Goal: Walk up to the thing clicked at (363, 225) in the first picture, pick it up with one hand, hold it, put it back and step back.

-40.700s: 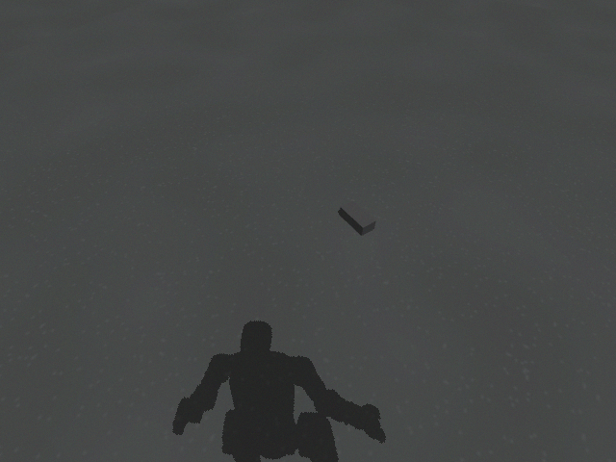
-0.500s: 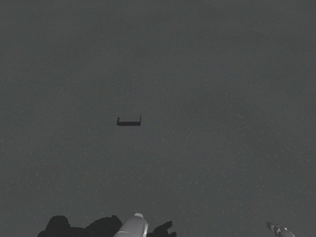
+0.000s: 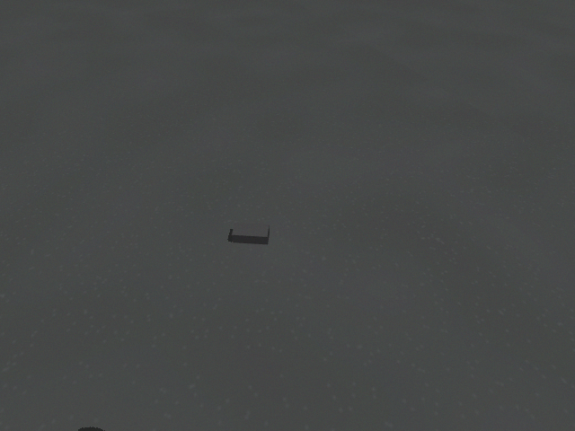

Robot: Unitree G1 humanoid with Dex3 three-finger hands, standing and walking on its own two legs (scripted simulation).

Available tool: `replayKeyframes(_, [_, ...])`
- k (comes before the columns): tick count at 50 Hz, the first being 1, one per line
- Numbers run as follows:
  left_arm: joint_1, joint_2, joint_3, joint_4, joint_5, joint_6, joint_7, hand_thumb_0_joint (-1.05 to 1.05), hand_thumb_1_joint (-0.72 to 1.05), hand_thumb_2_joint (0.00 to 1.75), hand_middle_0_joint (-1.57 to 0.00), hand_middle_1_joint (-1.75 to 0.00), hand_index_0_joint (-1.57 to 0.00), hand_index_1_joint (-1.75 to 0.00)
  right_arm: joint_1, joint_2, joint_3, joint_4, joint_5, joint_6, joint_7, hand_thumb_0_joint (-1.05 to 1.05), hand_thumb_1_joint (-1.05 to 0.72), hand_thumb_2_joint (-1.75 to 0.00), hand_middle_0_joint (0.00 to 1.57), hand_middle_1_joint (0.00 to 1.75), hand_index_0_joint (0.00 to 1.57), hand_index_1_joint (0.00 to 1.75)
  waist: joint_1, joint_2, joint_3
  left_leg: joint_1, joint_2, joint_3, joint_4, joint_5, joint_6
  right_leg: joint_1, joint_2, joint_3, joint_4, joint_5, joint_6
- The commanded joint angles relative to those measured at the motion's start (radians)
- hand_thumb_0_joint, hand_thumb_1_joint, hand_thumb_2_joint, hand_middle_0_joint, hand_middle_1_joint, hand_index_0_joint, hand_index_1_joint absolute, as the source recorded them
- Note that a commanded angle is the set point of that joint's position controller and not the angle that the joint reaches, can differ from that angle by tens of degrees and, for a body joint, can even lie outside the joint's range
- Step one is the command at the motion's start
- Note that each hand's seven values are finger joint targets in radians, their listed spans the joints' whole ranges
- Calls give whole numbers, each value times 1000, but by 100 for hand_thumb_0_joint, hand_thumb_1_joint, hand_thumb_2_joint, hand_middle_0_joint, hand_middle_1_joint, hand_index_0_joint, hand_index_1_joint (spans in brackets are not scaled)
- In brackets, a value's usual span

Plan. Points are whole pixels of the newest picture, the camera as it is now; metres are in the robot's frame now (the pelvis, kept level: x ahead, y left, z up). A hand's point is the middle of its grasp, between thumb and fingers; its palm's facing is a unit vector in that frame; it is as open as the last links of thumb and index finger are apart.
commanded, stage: step back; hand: left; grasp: from above
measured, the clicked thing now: (251, 233) +1.12 +0.23 -0.73
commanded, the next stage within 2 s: stand in 0.62 s
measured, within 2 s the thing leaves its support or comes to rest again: neither
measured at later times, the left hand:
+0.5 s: hand out of the picture +0.13 +0.28 -0.14, palm faces +0.01 -0.93 -0.38, open 7.4 cm
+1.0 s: hand out of the picture +0.12 +0.27 -0.14, palm faces -0.02 -0.95 -0.32, open 7.4 cm
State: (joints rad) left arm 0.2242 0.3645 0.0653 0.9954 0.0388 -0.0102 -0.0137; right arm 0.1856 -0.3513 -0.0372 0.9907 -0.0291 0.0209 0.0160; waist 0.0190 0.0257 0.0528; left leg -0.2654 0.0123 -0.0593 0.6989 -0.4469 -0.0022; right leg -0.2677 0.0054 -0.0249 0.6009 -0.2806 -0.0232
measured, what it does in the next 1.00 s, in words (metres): stands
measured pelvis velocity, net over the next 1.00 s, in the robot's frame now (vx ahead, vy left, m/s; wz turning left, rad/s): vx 0.03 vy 0.02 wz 0.01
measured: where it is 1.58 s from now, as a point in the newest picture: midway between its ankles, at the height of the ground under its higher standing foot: outside the picture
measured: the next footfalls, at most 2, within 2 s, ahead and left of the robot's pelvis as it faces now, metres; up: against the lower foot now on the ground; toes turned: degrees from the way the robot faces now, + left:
none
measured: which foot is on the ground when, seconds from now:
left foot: down 0.00-1.00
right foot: down 0.00-1.00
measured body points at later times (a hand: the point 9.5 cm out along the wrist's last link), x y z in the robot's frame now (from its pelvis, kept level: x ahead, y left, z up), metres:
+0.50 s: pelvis +0.04 +0.02 +0.00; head +0.06 +0.02 +0.45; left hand +0.13 +0.33 -0.12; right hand +0.13 -0.28 -0.13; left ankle +0.01 +0.14 -0.73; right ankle +0.03 -0.11 -0.73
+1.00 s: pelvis +0.03 +0.02 +0.02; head +0.04 +0.02 +0.47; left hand +0.12 +0.32 -0.11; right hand +0.13 -0.28 -0.11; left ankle +0.01 +0.14 -0.73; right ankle +0.03 -0.11 -0.73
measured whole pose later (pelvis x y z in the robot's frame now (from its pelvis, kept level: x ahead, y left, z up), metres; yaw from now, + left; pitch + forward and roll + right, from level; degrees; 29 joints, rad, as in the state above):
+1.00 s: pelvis +0.03 +0.02 +0.02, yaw +0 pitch -3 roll +0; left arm 0.06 0.34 0.00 1.14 0.01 -0.01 0.00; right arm 0.05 -0.34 -0.01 1.12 0.00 -0.01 0.01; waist 0.00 -0.01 0.08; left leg -0.07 0.00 0.00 0.32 -0.20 0.00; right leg -0.11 -0.03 0.00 0.33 -0.17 0.02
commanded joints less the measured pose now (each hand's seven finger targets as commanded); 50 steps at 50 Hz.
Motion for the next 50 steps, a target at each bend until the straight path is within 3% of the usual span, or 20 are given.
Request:
replayKeyframes(1, [-122, 282, 63, -95, 0, -49, 24, 0, 90, 90, -20, -30, -20, -30, -10, -209, -55, -50, 8, -37, -10, 0, -90, -90, 20, 30, 20, 30, -11, -86, 51, -135, 16, -31, 74, -32, 14, -50, -310, 433, -369, -452, -176])
replayKeyframes(5, [-154, 259, 47, -84, -2, -33, 13, 0, 90, 90, -20, -30, -20, -30, 57, -182, -56, -14, 0, -48, -4, 0, -90, -90, 20, 30, 20, 30, -40, -175, -8, 82, -9, 49, -168, 62, 22, -132, -211, 232, -284, -315, -107])
replayKeyframes(6, [-147, 231, 34, -82, -3, -27, 11, 0, 90, 90, -20, -30, -20, -30, 58, -196, -64, -10, -7, -51, -9, 0, -90, -90, 20, 30, 20, 30, -48, -146, -18, 142, -7, 23, -223, 85, 31, -167, -183, 197, -235, -262, -78])
replayKeyframes(7, [-125, 200, 22, -79, -8, -25, 9, 0, 90, 90, -20, -30, -20, -30, 52, -214, -72, -10, -16, -56, -14, 0, -90, -90, 20, 30, 20, 30, -45, -59, -21, 165, 59, -82, -309, 45, 46, -197, -139, 148, -152, -221, -52])
replayKeyframes(8, [-118, 166, 11, -74, -23, -22, 5, 0, 90, 90, -20, -30, -20, -30, -6, -258, -74, -28, -15, -61, -16, 0, -90, -90, 20, 30, 20, 30, -30, 57, -6, 102, 177, -288, -416, -158, 98, -218, -58, 82, -56, -212, -5])
replayKeyframes(9, [-126, 194, 22, -58, -24, -21, 7, 0, 90, 90, -20, -30, -20, -30, -47, -278, -73, -36, -10, -63, -15, 0, -90, -90, 20, 30, 20, 30, -17, 63, 19, -20, 258, -349, -472, -261, 155, -114, -19, 23, 53, -178, 5])
replayKeyframes(10, [-110, 201, 26, -50, -23, -24, 7, 0, 90, 90, -20, -30, -20, -30, -80, -273, -68, -43, -11, -65, -14, 0, -90, -90, 20, 30, 20, 30, -4, 42, 30, -57, 259, -321, -456, -181, 167, -61, -29, 45, 69, -150, 6])
replayKeyframes(11, [-101, 188, 22, -47, -23, -29, 8, 0, 90, 90, -20, -30, -20, -30, -104, -262, -61, -43, -12, -67, -15, 0, -90, -90, 20, 30, 20, 30, 7, 60, 24, -28, 235, -259, -417, -32, 154, -43, -30, 36, 13, -121, 1])
replayKeyframes(13, [-88, 177, 18, -27, -28, -46, 14, 0, 90, 90, -20, -30, -20, -30, -102, -234, -51, -27, -2, -70, -16, 0, -90, -90, 20, 30, 20, 30, 16, 112, -44, 32, 165, -118, -301, 365, 89, 77, -41, 39, -153, 54, -11])
replayKeyframes(14, [-83, 196, 20, -19, -27, -51, 18, 0, 90, 90, -20, -30, -20, -30, -93, -221, -46, -24, 5, -67, -18, 0, -90, -90, 20, 30, 20, 30, 13, 105, -89, 27, 129, -73, -255, 487, 61, 144, -64, 81, -143, 203, -18])
replayKeyframes(16, [-81, 230, 24, -10, -29, -52, 21, 0, 90, 90, -20, -30, -20, -30, -71, -208, -45, -22, 15, -62, -24, 0, -90, -90, 20, 30, 20, 30, -4, 50, -121, 25, 81, -28, -216, 432, 38, 188, -107, 120, -110, 308, -41])
replayKeyframes(19, [-106, 236, 19, -18, -31, -47, 29, 0, 90, 90, -20, -30, -20, -30, -65, -215, -53, -4, 10, -59, -31, 0, -90, -90, 20, 30, 20, 30, -11, -11, -137, 65, 79, -13, -178, 490, 40, 171, -141, 138, -94, 384, -66])
replayKeyframes(23, [-126, 225, 14, -11, -30, -44, 33, 0, 90, 90, -20, -30, -20, -30, -76, -208, -52, 3, 17, -57, -31, 0, -90, -90, 20, 30, 20, 30, -12, -48, -140, 73, 87, -13, -166, 548, 58, 175, -128, 119, -70, 422, -53])
replayKeyframes(30, [-182, 224, 8, -11, -27, -37, 36, 0, 90, 90, -20, -30, -20, -30, -128, -204, -48, 15, 10, -50, -28, 0, -90, -90, 20, 30, 20, 30, -11, -49, -88, 60, 93, -27, -225, 443, 58, 132, -124, 123, -93, 319, -43])
replayKeyframes(31, [-201, 185, -12, 13, -42, -29, 31, 0, 90, 90, -20, -30, -20, -30, -143, -206, -32, 18, 24, -55, -26, 0, -90, -90, 20, 30, 20, 30, -16, -60, -77, 91, 114, -73, -294, 511, 55, 127, -123, 121, -142, 366, -19])
replayKeyframes(33, [-203, 183, -14, 18, -46, -26, 30, 0, 90, 90, -20, -30, -20, -30, -152, -223, -33, 27, 24, -59, -26, 0, -90, -90, 20, 30, 20, 30, -15, -31, -95, 130, 123, -66, -305, 599, 49, 169, -115, 109, -164, 399, -1])
replayKeyframes(37, [-208, 191, -16, 41, -41, -27, 30, 0, 90, 90, -20, -30, -20, -30, -159, -205, -24, 45, 28, -60, -28, 0, -90, -90, 20, 30, 20, 30, -17, -19, -142, 207, 118, -38, -339, 659, 31, 219, -127, 98, -204, 458, -3])
replayKeyframes(39, [-218, 187, -19, 51, -41, -29, 28, 0, 90, 90, -20, -30, -20, -30, -170, -205, -21, 50, 28, -61, -27, 0, -90, -90, 20, 30, 20, 30, -18, -5, -146, 209, 119, -34, -361, 641, 30, 246, -129, 100, -231, 438, 4])
replayKeyframes(44, [-225, 194, -20, 74, -34, -26, 24, 0, 90, 90, -20, -30, -20, -30, -186, -193, -14, 65, 26, -58, -24, 0, -90, -90, 20, 30, 20, 30, -17, -11, -95, 177, 112, -32, -429, 452, 21, 219, -130, 107, -291, 286, 9])
replayKeyframes(50, [-211, 191, -25, 91, -31, -32, 21, 0, 90, 90, -20, -30, -20, -30, -182, -198, -11, 80, 25, -61, -20, 0, -90, -90, 20, 30, 20, 30, -17, -18, -90, 190, 114, -33, -444, 406, 20, 193, -135, 110, -322, 255, 12])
